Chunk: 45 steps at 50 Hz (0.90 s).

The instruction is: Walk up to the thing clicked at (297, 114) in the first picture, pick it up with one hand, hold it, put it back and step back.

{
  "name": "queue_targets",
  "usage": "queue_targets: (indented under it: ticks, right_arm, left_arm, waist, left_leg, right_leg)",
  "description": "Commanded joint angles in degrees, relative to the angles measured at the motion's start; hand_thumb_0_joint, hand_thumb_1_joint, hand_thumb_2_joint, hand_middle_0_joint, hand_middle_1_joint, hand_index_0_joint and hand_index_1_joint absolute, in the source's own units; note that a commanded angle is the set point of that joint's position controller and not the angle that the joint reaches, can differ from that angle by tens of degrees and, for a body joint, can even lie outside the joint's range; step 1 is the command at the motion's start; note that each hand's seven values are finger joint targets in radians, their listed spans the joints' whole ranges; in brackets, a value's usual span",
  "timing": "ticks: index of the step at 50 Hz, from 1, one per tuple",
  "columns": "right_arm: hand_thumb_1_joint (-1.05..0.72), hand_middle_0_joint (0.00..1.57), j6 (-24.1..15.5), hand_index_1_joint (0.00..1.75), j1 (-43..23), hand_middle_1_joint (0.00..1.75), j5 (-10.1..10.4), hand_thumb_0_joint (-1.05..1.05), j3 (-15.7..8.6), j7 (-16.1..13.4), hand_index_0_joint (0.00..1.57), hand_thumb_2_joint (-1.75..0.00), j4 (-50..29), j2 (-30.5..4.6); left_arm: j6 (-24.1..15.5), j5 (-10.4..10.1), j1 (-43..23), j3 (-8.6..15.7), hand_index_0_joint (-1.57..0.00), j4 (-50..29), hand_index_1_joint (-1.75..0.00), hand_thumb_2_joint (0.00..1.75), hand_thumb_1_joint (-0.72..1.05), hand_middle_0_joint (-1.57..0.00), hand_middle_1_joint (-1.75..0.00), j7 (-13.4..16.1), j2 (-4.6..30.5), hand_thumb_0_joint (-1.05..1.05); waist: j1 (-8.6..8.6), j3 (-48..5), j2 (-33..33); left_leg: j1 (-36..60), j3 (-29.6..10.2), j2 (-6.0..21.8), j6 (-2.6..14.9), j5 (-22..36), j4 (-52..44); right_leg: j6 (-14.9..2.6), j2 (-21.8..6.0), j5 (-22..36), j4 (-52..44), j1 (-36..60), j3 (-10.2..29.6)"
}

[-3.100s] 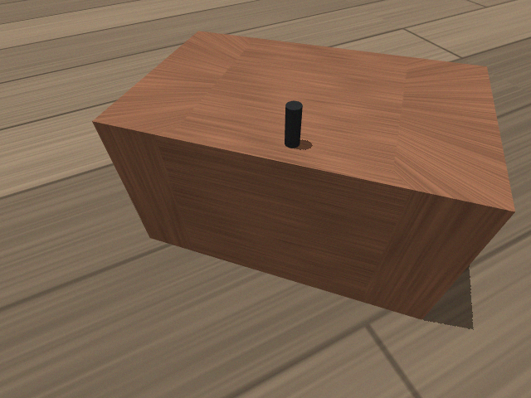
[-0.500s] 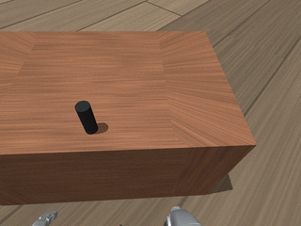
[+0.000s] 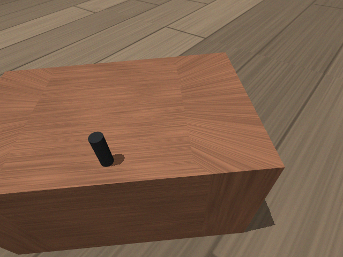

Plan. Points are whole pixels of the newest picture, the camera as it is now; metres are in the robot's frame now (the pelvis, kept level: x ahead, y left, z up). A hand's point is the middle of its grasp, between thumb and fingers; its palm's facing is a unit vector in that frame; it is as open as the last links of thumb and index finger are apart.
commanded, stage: walk up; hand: left
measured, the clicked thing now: (101, 150) +0.46 +0.24 -0.05
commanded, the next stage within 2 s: stand in 0.90 s
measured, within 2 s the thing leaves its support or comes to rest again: neither
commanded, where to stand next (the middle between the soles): +0.07 +0.01 m, yaw +3 degrees
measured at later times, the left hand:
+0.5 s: hand out of the picture +0.10 +0.26 -0.14, palm faces -0.03 -0.94 -0.33, open 7.4 cm
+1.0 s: hand out of the picture +0.10 +0.27 -0.13, palm faces -0.01 -0.94 -0.35, open 7.4 cm
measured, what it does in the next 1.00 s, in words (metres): stands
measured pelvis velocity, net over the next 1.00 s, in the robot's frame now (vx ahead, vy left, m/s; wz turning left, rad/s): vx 0.01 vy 0.01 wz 0.01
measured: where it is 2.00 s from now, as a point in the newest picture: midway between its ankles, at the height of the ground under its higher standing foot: outside the picture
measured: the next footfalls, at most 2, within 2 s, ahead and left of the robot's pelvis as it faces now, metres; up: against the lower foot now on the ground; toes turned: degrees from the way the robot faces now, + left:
none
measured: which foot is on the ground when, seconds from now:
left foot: down 0.00-1.00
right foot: down 0.00-1.00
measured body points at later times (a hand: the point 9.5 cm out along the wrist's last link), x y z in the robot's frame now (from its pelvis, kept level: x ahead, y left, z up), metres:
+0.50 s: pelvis +0.00 +0.01 +0.02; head +0.01 +0.01 +0.47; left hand +0.10 +0.31 -0.11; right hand +0.07 -0.30 -0.11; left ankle +0.02 +0.14 -0.73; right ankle -0.01 -0.13 -0.73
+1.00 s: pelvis +0.01 +0.01 +0.02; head +0.02 +0.01 +0.47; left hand +0.10 +0.31 -0.11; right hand +0.11 -0.29 -0.11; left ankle +0.02 +0.14 -0.73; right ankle -0.01 -0.13 -0.73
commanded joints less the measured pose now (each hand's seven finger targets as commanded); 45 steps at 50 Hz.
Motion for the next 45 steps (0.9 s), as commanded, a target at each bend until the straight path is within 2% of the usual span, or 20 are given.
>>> queue_targets:
  ticks: [1, 2, 5, 7, 9, 12, 16, 21, 27, 32, 37, 39, 44, 45]
  right_arm:
    - [-0.90, 0.20, -1.16, 0.30, -2.23, 0.30, 0.03, 0.00, -3.04, -0.55, 0.20, -0.90, -1.89, -12.49]
    - [-0.90, 0.20, -1.23, 0.30, -2.17, 0.30, -0.03, 0.00, -3.00, -0.50, 0.20, -0.90, -1.09, -12.73]
    - [-0.90, 0.20, -1.42, 0.30, -3.98, 0.30, -0.03, 0.00, -2.67, -0.28, 0.20, -0.90, -0.12, -12.44]
    - [-0.90, 0.20, -1.63, 0.30, -4.42, 0.30, -0.03, 0.00, -2.46, -0.34, 0.20, -0.90, 0.62, -12.20]
    - [-0.90, 0.20, -1.80, 0.30, -4.74, 0.30, 0.07, 0.00, -2.23, -0.42, 0.20, -0.90, 1.29, -11.78]
    - [-0.90, 0.20, -1.82, 0.30, -4.43, 0.30, 0.09, 0.00, -2.35, -0.61, 0.20, -0.90, 2.23, -11.59]
    - [-0.90, 0.20, -1.62, 0.30, -5.64, 0.30, -0.06, 0.00, -2.41, -0.71, 0.20, -0.90, 2.84, -11.66]
    - [-0.90, 0.20, -1.44, 0.30, -5.52, 0.30, -0.12, 0.00, -2.37, -0.75, 0.20, -0.90, 3.81, -11.59]
    - [-0.90, 0.20, -1.39, 0.30, -5.96, 0.30, -0.08, 0.00, -2.44, -0.81, 0.20, -0.90, 4.38, -11.69]
    - [-0.90, 0.20, -1.34, 0.30, -5.91, 0.30, 0.07, 0.00, -2.53, -0.91, 0.20, -0.90, 4.76, -11.43]
    - [-0.90, 0.20, -1.07, 0.30, -6.61, 0.30, 0.00, 0.00, -2.82, -0.97, 0.20, -0.90, 4.83, -11.57]
    - [-0.90, 0.20, -0.97, 0.30, -6.66, 0.30, 0.08, 0.00, -2.87, -0.93, 0.20, -0.90, 4.72, -11.34]
    - [-0.90, 0.20, -0.81, 0.30, -6.43, 0.30, 0.10, 0.00, -2.77, -0.93, 0.20, -0.90, 5.03, -10.90]
    - [-0.90, 0.20, -0.91, 0.30, -7.73, 0.30, -0.07, 0.00, -2.58, -1.14, 0.20, -0.90, 4.57, -11.25]
  left_arm:
    - [-1.55, -0.41, -5.65, 3.02, -0.20, -3.43, -0.30, 0.90, 0.90, -0.20, -0.30, 1.03, 14.51, 0.00]
    - [-1.34, -0.57, -6.14, 2.85, -0.20, -3.16, -0.30, 0.90, 0.90, -0.20, -0.30, 0.96, 13.86, 0.00]
    - [-1.15, -0.60, -7.01, 2.43, -0.20, -1.97, -0.30, 0.90, 0.90, -0.20, -0.30, 0.83, 12.78, 0.00]
    - [-1.12, -0.53, -7.06, 2.40, -0.20, -1.15, -0.30, 0.90, 0.90, -0.20, -0.30, 0.79, 12.49, 0.00]
    - [-1.23, -0.50, -7.26, 2.23, -0.20, -0.60, -0.30, 0.90, 0.90, -0.20, -0.30, 0.77, 12.57, 0.00]
    - [-1.13, -0.59, -8.51, 2.27, -0.20, 0.16, -0.30, 0.90, 0.90, -0.20, -0.30, 0.86, 12.43, 0.00]
    - [-0.75, -0.71, -8.80, 1.89, -0.20, 0.95, -0.30, 0.90, 0.90, -0.20, -0.30, 0.79, 12.02, 0.00]
    - [-0.68, -0.57, -9.52, 1.75, -0.20, 1.83, -0.30, 0.90, 0.90, -0.20, -0.30, 0.77, 12.09, 0.00]
    - [-0.62, -0.47, -9.19, 1.56, -0.20, 2.97, -0.30, 0.90, 0.90, -0.20, -0.30, 0.80, 11.81, 0.00]
    - [-0.67, -0.54, -8.97, 1.46, -0.20, 3.64, -0.30, 0.90, 0.90, -0.20, -0.30, 0.94, 11.39, 0.00]
    - [-0.52, -0.41, -8.50, 1.44, -0.20, 4.09, -0.30, 0.90, 0.90, -0.20, -0.30, 1.07, 11.23, 0.00]
    - [-0.59, -0.33, -8.15, 1.54, -0.20, 4.28, -0.30, 0.90, 0.90, -0.20, -0.30, 1.16, 11.44, 0.00]
    - [-0.59, -0.31, -9.11, 1.62, -0.20, 4.13, -0.30, 0.90, 0.90, -0.20, -0.30, 1.23, 11.37, 0.00]
    - [-0.64, -0.51, -7.98, 1.52, -0.20, 4.22, -0.30, 0.90, 0.90, -0.20, -0.30, 1.36, 11.71, 0.00]
  waist:
    - [-1.33, -1.03, -5.14]
    - [-1.25, -0.15, -3.75]
    - [-0.31, -0.47, -2.89]
    - [-0.01, -1.74, -2.50]
    - [0.04, -3.82, -3.03]
    - [-0.42, -4.95, -2.88]
    - [-0.18, -3.70, -0.94]
    - [-0.60, -4.02, -0.64]
    - [-0.67, -4.47, -0.59]
    - [-0.75, -6.01, -1.30]
    - [-0.74, -5.21, -1.19]
    - [-0.76, -5.87, -2.18]
    - [-0.96, -4.79, -2.19]
    - [-0.50, -3.79, -2.13]
  left_leg:
    - [2.81, -3.15, 2.01, 3.60, 4.50, -7.73]
    - [3.06, -4.17, 2.34, 3.70, 2.81, -9.66]
    - [2.20, -6.18, 4.24, 4.08, 2.94, -12.70]
    - [2.00, -6.32, 4.70, 3.96, 5.32, -13.56]
    - [3.59, -5.01, 4.28, 3.66, 9.83, -13.05]
    - [4.87, -4.19, 4.22, 3.23, 13.73, -13.22]
    - [5.11, -4.49, 4.43, 3.18, 10.57, -14.73]
    - [5.33, -4.46, 4.51, 3.03, 9.68, -15.80]
    - [6.36, -4.43, 4.73, 3.14, 11.56, -16.54]
    - [8.66, -3.97, 4.86, 3.20, 16.94, -15.83]
    - [8.84, -3.99, 4.86, 3.28, 16.21, -16.16]
    - [10.02, -3.60, 4.83, 3.35, 17.99, -15.44]
    - [8.89, -3.68, 4.46, 2.80, 17.18, -16.41]
    - [9.49, -4.78, 5.72, 2.66, 22.62, -16.28]
  right_leg:
    - [-4.91, -7.67, 6.53, -12.39, -4.57, 9.66]
    - [-4.39, -6.93, 5.45, -12.61, -5.68, 8.58]
    - [-3.47, -4.99, 4.11, -13.58, -2.63, 6.09]
    - [-3.33, -4.67, 6.17, -14.03, 0.38, 5.38]
    - [-3.06, -5.38, 11.36, -14.33, 2.58, 5.66]
    - [-2.83, -5.50, 15.28, -14.44, 4.18, 4.75]
    - [-2.55, -5.17, 12.37, -15.58, 3.05, 4.20]
    - [-2.46, -5.23, 12.90, -16.57, 4.03, 4.32]
    - [-1.82, -5.23, 15.39, -17.04, 4.87, 3.60]
    - [-1.55, -5.62, 18.93, -17.33, 5.68, 3.24]
    - [-1.49, -5.57, 18.14, -17.82, 5.52, 2.71]
    - [-1.41, -5.69, 19.75, -17.85, 5.57, 2.56]
    - [-1.28, -5.80, 19.30, -18.11, 5.91, 2.66]
    - [-1.06, -6.90, 23.50, -18.10, 5.06, 3.11]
